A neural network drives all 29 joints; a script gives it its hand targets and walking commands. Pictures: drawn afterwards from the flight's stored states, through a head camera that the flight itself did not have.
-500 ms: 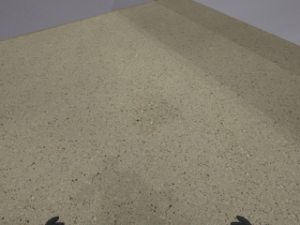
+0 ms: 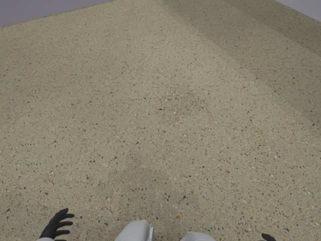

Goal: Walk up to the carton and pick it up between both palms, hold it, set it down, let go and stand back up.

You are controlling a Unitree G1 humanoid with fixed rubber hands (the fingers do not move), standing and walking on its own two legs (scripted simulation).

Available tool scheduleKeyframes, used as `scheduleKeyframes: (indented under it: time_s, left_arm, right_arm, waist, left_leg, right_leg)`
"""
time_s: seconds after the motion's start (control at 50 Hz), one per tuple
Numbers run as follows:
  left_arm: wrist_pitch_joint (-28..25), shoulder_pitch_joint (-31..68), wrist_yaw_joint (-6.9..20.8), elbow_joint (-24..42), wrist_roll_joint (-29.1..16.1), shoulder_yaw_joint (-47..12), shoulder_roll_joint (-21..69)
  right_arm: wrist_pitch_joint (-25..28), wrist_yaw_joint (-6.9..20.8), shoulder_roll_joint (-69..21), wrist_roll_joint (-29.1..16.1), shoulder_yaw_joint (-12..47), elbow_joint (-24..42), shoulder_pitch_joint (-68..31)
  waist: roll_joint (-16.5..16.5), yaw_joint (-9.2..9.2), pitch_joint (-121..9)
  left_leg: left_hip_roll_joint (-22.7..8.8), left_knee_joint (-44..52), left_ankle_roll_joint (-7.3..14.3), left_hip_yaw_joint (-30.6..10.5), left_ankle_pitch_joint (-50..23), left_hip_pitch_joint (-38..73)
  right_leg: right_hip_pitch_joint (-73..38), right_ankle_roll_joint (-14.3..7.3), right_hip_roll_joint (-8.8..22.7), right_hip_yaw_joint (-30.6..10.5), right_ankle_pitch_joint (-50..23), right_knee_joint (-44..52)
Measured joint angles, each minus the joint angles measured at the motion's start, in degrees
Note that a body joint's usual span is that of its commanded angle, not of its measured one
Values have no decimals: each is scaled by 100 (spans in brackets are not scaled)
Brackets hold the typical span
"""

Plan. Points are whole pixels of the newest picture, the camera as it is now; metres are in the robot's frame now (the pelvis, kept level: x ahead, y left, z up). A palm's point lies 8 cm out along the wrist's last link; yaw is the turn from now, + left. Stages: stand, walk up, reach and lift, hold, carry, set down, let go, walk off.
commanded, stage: walk up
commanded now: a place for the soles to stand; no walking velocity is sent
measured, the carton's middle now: out of the picture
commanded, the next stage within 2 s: none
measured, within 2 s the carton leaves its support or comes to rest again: neither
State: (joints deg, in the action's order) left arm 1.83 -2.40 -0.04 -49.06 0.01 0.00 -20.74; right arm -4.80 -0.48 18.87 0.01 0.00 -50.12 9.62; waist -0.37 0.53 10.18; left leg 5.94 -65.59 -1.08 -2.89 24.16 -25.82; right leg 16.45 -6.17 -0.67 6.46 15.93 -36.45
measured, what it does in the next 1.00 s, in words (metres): walks backwards, turning left: left foot, then right foot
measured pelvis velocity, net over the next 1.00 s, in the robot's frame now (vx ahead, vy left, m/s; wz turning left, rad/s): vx -0.24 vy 0.01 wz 0.31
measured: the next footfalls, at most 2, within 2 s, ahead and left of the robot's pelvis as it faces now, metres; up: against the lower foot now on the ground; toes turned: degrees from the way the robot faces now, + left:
left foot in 0.28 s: +0.00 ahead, +0.18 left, +0.00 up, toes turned +3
right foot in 0.72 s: -0.16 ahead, +0.00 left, +0.00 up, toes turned +10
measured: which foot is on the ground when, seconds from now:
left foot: up 0.00-0.26, down 0.28-0.74, up 0.76-1.00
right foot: down 0.00-0.28, up 0.30-0.70, down 0.72-1.00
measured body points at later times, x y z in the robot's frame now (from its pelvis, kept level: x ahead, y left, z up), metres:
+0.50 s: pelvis -0.11 +0.07 +0.00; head -0.06 +0.11 +0.45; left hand +0.00 +0.39 -0.13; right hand +0.01 -0.21 -0.11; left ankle -0.04 +0.17 -0.72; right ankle -0.14 -0.01 -0.65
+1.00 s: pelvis -0.24 +0.01 +0.00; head -0.19 -0.01 +0.45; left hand -0.19 +0.35 -0.08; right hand -0.09 -0.24 -0.14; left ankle -0.22 +0.17 -0.67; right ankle -0.20 -0.01 -0.72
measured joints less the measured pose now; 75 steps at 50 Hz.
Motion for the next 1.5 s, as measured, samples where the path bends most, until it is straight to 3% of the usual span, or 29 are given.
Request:
scheduleKeyframes:
  time_s: [0.16, 0.26, 0.3, 0.36, 0.46, 0.62, 0.72, 0.74, 0.8, 0.92, 1.06, 1.12, 1.22, 1.32, 1.38, 1.4, 1.42, 1.46, 1.5]
  left_arm:
    - [0, 16, 0, 1, 0, 0, -4]
    - [11, 124, 0, 0, 0, 0, -52]
    - [69, 207, 0, -4, 0, 2, -100]
    - [134, 210, 0, -4, 0, 0, -116]
    - [141, 47, 0, 0, 0, 0, -198]
    - [141, 22, 0, 3, 0, -1, -222]
    - [141, -63, 1, 4, 0, -2, -223]
    - [141, -138, 1, 0, 0, -3, -201]
    - [149, -417, 0, 1, 0, 0, -187]
    - [143, -331, -52, 5, 0, 0, -184]
    - [142, -26, -71, 5, 0, -1, -184]
    - [142, 54, -71, 5, 0, -1, -184]
    - [125, 111, -71, 6, 0, -1, -184]
    - [91, 111, -71, 5, 0, -1, -183]
    - [91, 114, -72, 5, 0, -1, -184]
    - [90, 136, -72, 4, 0, 0, -192]
    - [90, 141, -72, 3, 0, -1, -192]
    - [90, 115, -72, 1, 0, -1, -193]
    - [90, 110, -72, 3, 0, -1, -200]
  right_arm:
    - [-4, 82, 35, 0, 1, 8, 27]
    - [12, 165, 65, 0, 0, 12, 276]
    - [33, 166, 86, 0, -6, 9, 419]
    - [3, 166, 81, 0, -7, 11, 569]
    - [59, 166, 80, 0, -6, 274, 442]
    - [117, 147, 79, 0, -5, 903, 169]
    - [67, 147, 78, 0, -5, 1079, 45]
    - [41, 147, 76, 0, -6, 1079, -20]
    - [3, 142, 63, 0, -6, 1067, 70]
    - [-10, 143, 75, 0, -5, 846, 463]
    - [-88, 145, 75, 0, -5, 560, 788]
    - [-150, 163, 77, 0, -5, 524, 811]
    - [-151, 302, 91, 0, -4, 525, 811]
    - [-133, 438, 92, 0, -5, 527, 812]
    - [-75, 461, 115, 0, -6, 529, 857]
    - [-63, 461, 114, 0, -6, 526, 865]
    - [-64, 461, 114, 0, -6, 525, 867]
    - [-93, 461, 115, 0, -7, 524, 869]
    - [-112, 457, 114, 0, -6, 552, 868]
  waist:
    - [3, -3, 12]
    - [27, -39, -76]
    - [97, -97, -15]
    - [161, -138, 98]
    - [225, -143, -57]
    - [229, -140, -22]
    - [157, -132, -12]
    - [64, -126, 37]
    - [40, -122, 18]
    - [29, -128, -175]
    - [-34, -185, -220]
    - [-31, -199, -227]
    - [-32, -201, -264]
    - [-35, -203, -270]
    - [-38, -219, -332]
    - [-2, -232, -293]
    - [15, -238, -218]
    - [1, -262, -160]
    - [2, -306, -173]
  left_leg:
    - [-279, 80, 0, -5, 2, 41]
    - [-677, 1518, 158, -14, -126, 558]
    - [-617, 1872, 215, -26, -60, 696]
    - [-508, 1965, 273, -80, -301, 693]
    - [-382, 2760, 306, -203, -1006, 547]
    - [-43, 3217, 320, -293, -1726, 19]
    - [52, 3370, 156, -329, -2171, -325]
    - [6, 3351, 116, -368, -2171, -357]
    - [137, 2516, 3, -437, -962, -546]
    - [148, 1133, -19, -447, -840, -530]
    - [-137, 1086, -19, -450, -823, 55]
    - [-291, 1039, -19, -448, -636, 227]
    - [-625, 899, -19, -441, -537, 257]
    - [-948, 1249, 27, -441, -437, 469]
    - [-965, 1941, 114, -429, 103, 796]
    - [-893, 2028, 13, -425, 250, 812]
    - [-820, 2029, -56, -427, 147, 812]
    - [-726, 2139, -44, -473, -160, 811]
    - [-607, 2385, 5, -617, -415, 806]
  right_leg:
    - [113, 115, 191, 251, -254, 1]
    - [465, 301, 327, 375, -382, -184]
    - [734, 358, 456, 321, 68, -713]
    - [982, 361, 203, 22, 990, -1950]
    - [932, 373, -201, 4, 1027, -2969]
    - [353, 375, -424, -128, 1163, -2124]
    - [-86, 376, -402, -269, 1154, -571]
    - [-128, 237, -461, -238, 1034, -363]
    - [-144, -92, -404, -137, 718, -286]
    - [-213, -93, -129, 103, 281, 157]
    - [-210, 34, -89, 556, 43, 297]
    - [-184, -129, -60, 787, -36, 297]
    - [19, -153, 103, 1160, -218, 298]
    - [229, -69, 308, 1449, -428, 297]
    - [465, 43, 511, 1522, -468, 89]
    - [553, 101, 627, 1503, -345, -90]
    - [595, 193, 678, 1429, 50, -269]
    - [765, 371, 492, 968, 897, -932]
    - [833, 425, 230, 641, 1126, -1688]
